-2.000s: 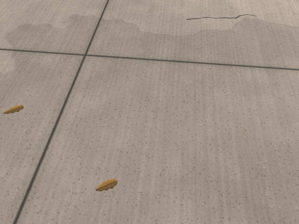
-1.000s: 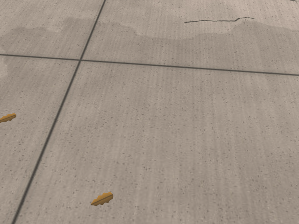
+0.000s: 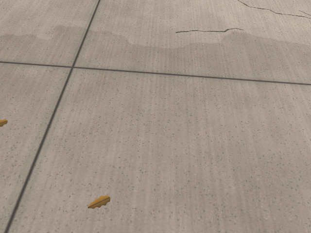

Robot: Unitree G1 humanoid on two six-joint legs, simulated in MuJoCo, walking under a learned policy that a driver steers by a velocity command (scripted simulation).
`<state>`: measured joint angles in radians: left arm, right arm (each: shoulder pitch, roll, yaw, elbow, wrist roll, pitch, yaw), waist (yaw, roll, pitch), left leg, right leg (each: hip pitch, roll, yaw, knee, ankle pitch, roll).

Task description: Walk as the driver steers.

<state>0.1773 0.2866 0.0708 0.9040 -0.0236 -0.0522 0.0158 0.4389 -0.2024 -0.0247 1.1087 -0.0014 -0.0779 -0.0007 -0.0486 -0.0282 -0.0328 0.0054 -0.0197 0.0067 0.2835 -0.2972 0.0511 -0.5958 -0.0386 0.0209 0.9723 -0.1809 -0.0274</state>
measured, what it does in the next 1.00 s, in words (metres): walks ahead: right foot, then left foot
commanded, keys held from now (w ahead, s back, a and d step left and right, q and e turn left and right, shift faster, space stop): w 1.00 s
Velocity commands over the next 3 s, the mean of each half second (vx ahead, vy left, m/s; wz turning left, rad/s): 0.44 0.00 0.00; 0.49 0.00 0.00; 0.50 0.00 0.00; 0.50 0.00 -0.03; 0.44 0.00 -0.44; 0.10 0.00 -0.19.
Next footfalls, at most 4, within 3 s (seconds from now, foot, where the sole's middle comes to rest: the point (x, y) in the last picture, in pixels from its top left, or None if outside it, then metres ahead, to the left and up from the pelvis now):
0.30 right None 0.31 -0.16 -0.78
0.84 left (127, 221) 0.61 0.08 -0.78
1.40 right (175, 163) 0.92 -0.16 -0.78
1.96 left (130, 119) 1.23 0.08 -0.78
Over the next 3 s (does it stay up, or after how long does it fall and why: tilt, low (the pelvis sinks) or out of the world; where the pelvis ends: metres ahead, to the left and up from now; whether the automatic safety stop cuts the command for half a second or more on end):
stays up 1.43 -0.10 -0.01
